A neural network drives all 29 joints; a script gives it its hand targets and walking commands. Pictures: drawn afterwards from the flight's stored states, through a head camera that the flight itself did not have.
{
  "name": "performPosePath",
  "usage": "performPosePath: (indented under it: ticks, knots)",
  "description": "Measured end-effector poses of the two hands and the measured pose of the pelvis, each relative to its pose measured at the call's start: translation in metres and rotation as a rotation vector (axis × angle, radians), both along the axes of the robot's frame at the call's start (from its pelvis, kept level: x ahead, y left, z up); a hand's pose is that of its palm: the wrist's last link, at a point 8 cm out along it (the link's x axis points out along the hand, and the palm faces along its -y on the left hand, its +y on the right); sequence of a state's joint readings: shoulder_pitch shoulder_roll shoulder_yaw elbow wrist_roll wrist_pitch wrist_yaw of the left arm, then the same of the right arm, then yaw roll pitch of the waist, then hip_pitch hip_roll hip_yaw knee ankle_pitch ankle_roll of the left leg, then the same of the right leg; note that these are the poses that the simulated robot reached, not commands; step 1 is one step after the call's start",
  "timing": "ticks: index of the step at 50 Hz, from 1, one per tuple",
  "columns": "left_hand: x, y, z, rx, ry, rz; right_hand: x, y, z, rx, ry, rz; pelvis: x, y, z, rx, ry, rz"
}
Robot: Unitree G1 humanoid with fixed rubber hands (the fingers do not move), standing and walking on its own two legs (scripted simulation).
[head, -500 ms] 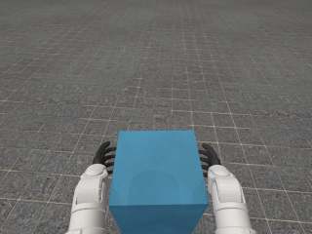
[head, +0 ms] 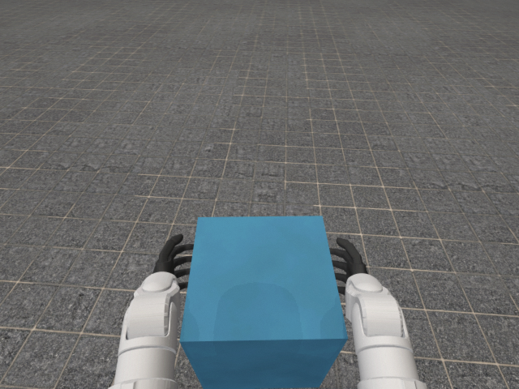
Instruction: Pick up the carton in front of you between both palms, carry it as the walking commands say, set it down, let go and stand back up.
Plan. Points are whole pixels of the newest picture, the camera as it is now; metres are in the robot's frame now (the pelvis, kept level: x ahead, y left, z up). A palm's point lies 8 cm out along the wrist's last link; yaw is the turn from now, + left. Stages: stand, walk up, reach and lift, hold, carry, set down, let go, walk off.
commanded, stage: carry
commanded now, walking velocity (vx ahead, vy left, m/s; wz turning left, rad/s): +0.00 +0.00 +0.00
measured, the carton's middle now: (261, 306) +0.29 +0.00 -0.04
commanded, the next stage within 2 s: hold in 0.34 s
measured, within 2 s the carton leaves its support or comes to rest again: neither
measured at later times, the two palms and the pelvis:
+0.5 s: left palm (169, 287) +0.29 +0.14 +0.05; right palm (362, 295) +0.27 -0.16 +0.04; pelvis -0.01 +0.00 +0.01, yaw -3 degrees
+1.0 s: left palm (175, 270) +0.33 +0.14 +0.03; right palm (354, 281) +0.30 -0.16 +0.02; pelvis +0.00 +0.02 +0.00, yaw -4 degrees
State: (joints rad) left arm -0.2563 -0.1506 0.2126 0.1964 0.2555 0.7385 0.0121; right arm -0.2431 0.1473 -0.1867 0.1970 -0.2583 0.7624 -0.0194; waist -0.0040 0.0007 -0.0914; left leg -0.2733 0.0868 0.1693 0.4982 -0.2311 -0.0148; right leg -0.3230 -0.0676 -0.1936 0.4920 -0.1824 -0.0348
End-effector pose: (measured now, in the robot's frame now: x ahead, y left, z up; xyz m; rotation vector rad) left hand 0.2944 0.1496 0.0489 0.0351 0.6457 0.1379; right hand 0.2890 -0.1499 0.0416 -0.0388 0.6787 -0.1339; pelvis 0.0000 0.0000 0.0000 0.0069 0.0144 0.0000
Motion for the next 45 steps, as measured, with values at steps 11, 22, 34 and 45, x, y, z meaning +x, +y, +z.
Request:
performPosePath:
  ticks: [11, 22, 34, 45]
  knots:
    - [-0.003, -0.001, -0.002, -0.001, 0.002, 0.004, -0.002, -0.001, -0.001, -0.004, 0.002, 0.006, -0.003, -0.003, 0.000, 0.000, 0.003, 0.003]
    - [-0.010, -0.004, -0.003, 0.025, 0.019, -0.023, -0.012, -0.003, -0.004, -0.006, 0.018, 0.001, -0.007, -0.001, 0.005, -0.004, -0.095, -0.031]
    - [0.003, -0.016, 0.006, 0.007, -0.016, -0.088, -0.022, -0.015, 0.005, 0.007, -0.018, -0.089, -0.007, 0.009, 0.004, -0.014, -0.167, -0.077]
    - [0.019, -0.007, 0.002, -0.022, 0.002, -0.052, -0.002, -0.006, 0.000, 0.044, -0.003, -0.098, -0.002, 0.016, 0.001, -0.016, -0.173, -0.072]
